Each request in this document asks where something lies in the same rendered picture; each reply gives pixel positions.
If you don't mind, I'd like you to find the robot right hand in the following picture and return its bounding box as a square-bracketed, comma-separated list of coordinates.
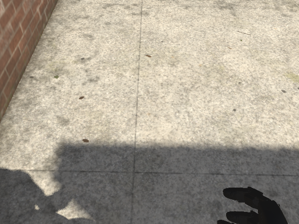
[217, 187, 288, 224]

